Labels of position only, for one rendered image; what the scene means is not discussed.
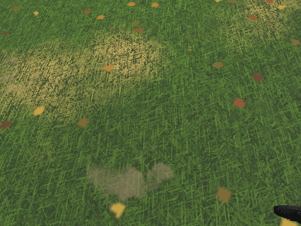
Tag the right robot hand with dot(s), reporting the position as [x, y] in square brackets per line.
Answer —
[291, 212]

